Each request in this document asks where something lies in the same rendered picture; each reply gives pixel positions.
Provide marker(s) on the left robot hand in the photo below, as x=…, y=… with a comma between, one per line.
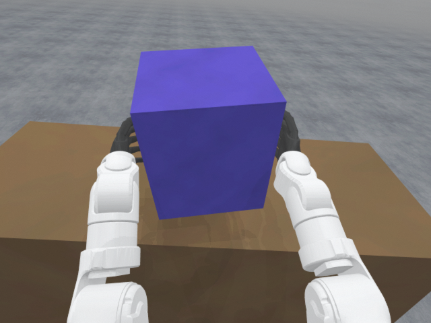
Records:
x=123, y=140

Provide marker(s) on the pedestal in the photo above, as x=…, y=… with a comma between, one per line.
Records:
x=234, y=267

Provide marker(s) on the robot right upper arm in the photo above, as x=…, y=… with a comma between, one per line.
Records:
x=344, y=299

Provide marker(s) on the robot left upper arm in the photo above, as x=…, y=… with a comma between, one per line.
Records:
x=110, y=303

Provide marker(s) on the carton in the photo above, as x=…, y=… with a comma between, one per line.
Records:
x=207, y=121

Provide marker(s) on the right robot hand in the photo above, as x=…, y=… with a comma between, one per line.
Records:
x=288, y=137

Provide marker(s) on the robot left forearm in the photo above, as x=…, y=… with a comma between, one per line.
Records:
x=111, y=247

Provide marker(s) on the robot right forearm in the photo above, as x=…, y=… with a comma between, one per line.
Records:
x=324, y=247

